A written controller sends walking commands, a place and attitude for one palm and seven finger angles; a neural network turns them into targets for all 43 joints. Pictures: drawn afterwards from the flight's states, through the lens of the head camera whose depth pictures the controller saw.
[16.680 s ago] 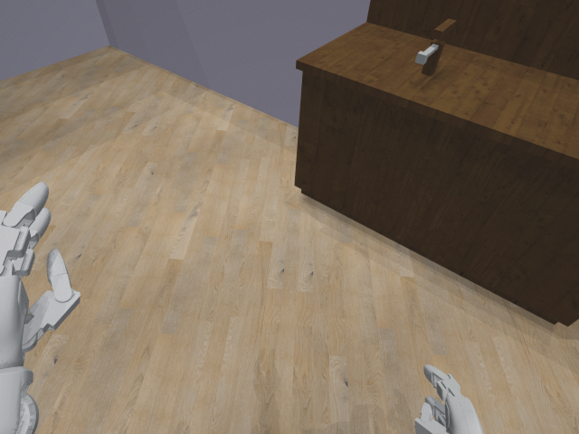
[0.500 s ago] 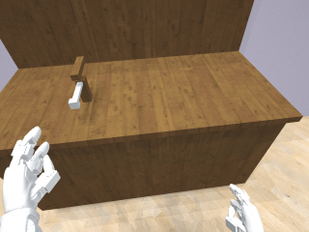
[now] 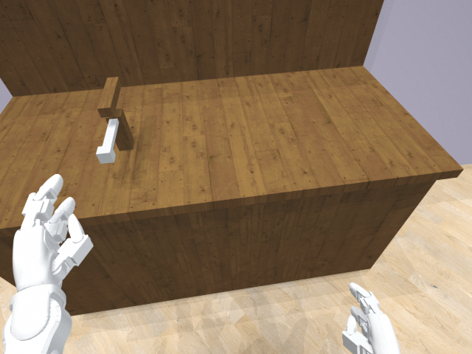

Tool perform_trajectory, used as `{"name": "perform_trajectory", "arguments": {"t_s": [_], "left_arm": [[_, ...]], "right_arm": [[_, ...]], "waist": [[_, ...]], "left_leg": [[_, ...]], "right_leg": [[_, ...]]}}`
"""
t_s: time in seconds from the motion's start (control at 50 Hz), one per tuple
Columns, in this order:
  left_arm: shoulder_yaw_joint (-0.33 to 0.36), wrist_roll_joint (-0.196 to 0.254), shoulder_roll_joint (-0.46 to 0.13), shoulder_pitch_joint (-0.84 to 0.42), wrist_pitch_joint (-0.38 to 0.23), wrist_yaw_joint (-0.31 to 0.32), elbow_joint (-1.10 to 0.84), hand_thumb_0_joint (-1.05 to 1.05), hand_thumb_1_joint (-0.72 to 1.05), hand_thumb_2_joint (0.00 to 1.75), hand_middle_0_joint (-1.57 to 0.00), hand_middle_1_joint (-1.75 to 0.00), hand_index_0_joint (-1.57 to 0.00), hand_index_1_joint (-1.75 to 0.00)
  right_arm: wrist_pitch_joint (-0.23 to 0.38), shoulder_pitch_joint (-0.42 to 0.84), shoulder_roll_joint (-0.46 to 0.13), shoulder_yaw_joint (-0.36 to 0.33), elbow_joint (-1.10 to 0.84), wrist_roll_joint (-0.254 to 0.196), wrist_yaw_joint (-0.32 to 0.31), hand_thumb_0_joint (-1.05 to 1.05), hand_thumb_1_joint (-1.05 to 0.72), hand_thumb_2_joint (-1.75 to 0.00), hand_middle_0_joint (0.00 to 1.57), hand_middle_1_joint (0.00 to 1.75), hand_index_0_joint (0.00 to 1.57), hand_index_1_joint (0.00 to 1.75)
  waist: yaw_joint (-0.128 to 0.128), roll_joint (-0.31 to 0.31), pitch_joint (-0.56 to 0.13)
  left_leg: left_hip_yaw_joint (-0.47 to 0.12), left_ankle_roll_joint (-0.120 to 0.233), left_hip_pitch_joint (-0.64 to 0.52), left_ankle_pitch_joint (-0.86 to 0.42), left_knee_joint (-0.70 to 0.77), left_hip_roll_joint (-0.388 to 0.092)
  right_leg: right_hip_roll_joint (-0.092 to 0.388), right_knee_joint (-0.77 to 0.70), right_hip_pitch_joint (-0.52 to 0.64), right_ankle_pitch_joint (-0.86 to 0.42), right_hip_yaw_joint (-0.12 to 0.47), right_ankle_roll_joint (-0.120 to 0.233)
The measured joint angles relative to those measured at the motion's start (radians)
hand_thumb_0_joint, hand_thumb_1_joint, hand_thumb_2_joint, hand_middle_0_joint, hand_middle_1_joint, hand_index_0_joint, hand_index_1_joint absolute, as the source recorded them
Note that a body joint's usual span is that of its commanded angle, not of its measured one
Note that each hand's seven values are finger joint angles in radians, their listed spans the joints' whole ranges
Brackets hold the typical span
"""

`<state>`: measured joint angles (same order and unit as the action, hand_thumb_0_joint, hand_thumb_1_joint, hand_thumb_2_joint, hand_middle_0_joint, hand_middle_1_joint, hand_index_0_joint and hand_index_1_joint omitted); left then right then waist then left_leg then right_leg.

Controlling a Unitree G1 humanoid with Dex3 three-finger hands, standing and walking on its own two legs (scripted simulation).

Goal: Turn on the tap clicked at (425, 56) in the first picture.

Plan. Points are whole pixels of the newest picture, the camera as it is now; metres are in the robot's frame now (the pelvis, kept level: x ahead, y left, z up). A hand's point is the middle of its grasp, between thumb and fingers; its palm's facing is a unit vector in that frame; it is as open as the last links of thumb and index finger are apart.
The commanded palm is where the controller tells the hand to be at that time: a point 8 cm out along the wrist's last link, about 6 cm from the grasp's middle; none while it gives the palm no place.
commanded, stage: reach beside the lever's end, fingers flat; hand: left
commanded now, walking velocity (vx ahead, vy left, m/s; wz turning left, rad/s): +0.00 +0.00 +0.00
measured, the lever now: (106, 154) +0.46 +0.34 +0.07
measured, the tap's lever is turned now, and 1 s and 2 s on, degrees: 0 0 3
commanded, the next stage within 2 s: push the lever round in 1.82 s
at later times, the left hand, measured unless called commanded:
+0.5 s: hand (85, 207) +0.30 +0.29 +0.10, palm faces +0.49 -0.87 -0.07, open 7.5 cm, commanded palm +0.26 +0.33 +0.11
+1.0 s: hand (97, 181) +0.37 +0.32 +0.08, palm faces +0.51 -0.86 -0.07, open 7.7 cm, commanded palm +0.33 +0.36 +0.08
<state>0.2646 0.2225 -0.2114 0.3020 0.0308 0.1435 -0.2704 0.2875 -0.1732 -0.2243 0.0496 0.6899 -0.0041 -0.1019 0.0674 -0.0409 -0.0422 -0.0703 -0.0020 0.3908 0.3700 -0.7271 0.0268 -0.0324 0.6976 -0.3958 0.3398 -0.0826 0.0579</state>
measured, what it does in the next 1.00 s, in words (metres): stands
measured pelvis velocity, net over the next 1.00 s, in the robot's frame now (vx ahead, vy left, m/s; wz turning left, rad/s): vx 0.00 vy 0.02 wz -0.04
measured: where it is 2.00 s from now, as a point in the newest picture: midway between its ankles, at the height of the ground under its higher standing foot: outside the picture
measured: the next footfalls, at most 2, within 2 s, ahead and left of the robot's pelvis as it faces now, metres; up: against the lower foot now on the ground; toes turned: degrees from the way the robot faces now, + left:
none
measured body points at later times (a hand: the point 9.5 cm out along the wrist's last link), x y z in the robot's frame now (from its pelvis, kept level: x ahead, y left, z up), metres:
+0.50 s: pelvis +0.00 +0.01 +0.00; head +0.02 +0.00 +0.45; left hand +0.27 +0.33 +0.11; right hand +0.17 -0.23 -0.09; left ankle +0.01 +0.12 -0.72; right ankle +0.02 -0.08 -0.72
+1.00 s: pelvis +0.00 +0.02 -0.01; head +0.04 +0.02 +0.44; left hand +0.34 +0.36 +0.08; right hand +0.11 -0.24 -0.11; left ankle +0.01 +0.12 -0.72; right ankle +0.02 -0.08 -0.72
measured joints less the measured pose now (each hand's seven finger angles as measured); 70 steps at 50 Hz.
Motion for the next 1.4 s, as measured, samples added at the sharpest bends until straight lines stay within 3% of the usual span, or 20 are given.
{"name": "perform_trajectory", "arguments": {"t_s": [0.26, 0.46, 0.62, 0.9, 1.06, 1.28, 1.4], "left_arm": [[0.054, -0.007, -0.015, -0.109, -0.013, 0.003, 0.158, 0.02, 0.90, 0.90, -0.19, -0.29, -0.20, -0.29], [0.100, -0.019, -0.054, -0.290, -0.077, -0.022, 0.361, 0.02, 0.90, 0.90, -0.18, -0.27, -0.19, -0.27], [0.147, -0.019, -0.095, -0.410, -0.082, -0.049, 0.538, 0.02, 0.90, 0.90, -0.18, -0.25, -0.18, -0.25], [0.170, -0.064, -0.125, -0.570, -0.182, -0.057, 0.755, 0.02, 0.90, 0.90, -0.17, -0.22, -0.17, -0.21], [0.227, -0.092, -0.179, -0.669, -0.237, -0.060, 0.911, 0.02, 0.90, 0.90, -0.16, -0.20, -0.17, -0.19], [0.278, -0.113, -0.285, -0.842, -0.306, -0.117, 1.169, 0.02, 0.90, 0.90, -0.15, -0.17, -0.16, -0.17], [0.305, -0.147, -0.337, -0.931, -0.374, -0.126, 1.267, 0.02, 0.90, 0.90, -0.15, -0.16, -0.15, -0.16]], "right_arm": [[-0.036, -0.007, -0.006, -0.015, 0.016, -0.005, -0.001, 0.01, -0.90, -0.90, 0.20, 0.30, 0.20, 0.30], [-0.041, 0.006, -0.011, -0.016, 0.034, -0.004, -0.012, 0.01, -0.90, -0.90, 0.20, 0.30, 0.20, 0.30], [-0.066, -0.016, -0.011, -0.019, 0.036, -0.010, -0.017, 0.01, -0.90, -0.90, 0.20, 0.30, 0.20, 0.30], [-0.103, -0.060, -0.024, -0.033, 0.046, -0.002, -0.003, 0.01, -0.90, -0.90, 0.20, 0.30, 0.20, 0.30], [-0.130, -0.084, -0.025, -0.035, 0.044, 0.006, 0.007, 0.01, -0.90, -0.90, 0.20, 0.30, 0.20, 0.30], [-0.163, -0.117, -0.040, -0.032, 0.052, 0.009, 0.018, 0.01, -0.90, -0.90, 0.20, 0.30, 0.20, 0.30], [-0.178, -0.138, -0.046, -0.034, 0.055, 0.021, 0.030, 0.01, -0.90, -0.90, 0.20, 0.30, 0.20, 0.30]], "waist": [[-0.016, 0.008, -0.010], [-0.028, 0.013, 0.001], [-0.044, 0.013, -0.013], [-0.072, 0.016, -0.022], [-0.092, 0.022, -0.030], [-0.117, 0.028, -0.034], [-0.138, 0.035, -0.042]], "left_leg": [[0.018, 0.008, 0.005, -0.004, 0.013, 0.001], [0.015, 0.010, 0.050, -0.004, -0.011, 0.001], [0.023, 0.014, 0.074, -0.003, -0.014, -0.002], [0.030, 0.020, 0.140, 0.009, -0.050, -0.003], [0.032, 0.020, 0.189, 0.018, -0.078, -0.009], [0.026, 0.023, 0.289, 0.035, -0.140, -0.010], [0.026, 0.025, 0.357, 0.049, -0.183, -0.013]], "right_leg": [[0.001, -0.009, -0.011, -0.008, 0.018, -0.009], [0.001, 0.003, -0.050, -0.013, 0.014, -0.010], [-0.002, 0.001, -0.074, -0.018, 0.022, -0.014], [-0.003, 0.028, -0.139, -0.013, 0.028, -0.020], [-0.009, 0.049, -0.186, -0.010, 0.029, -0.020], [-0.010, 0.097, -0.278, 0.002, 0.020, -0.022], [-0.013, 0.132, -0.344, 0.010, 0.019, -0.024]]}}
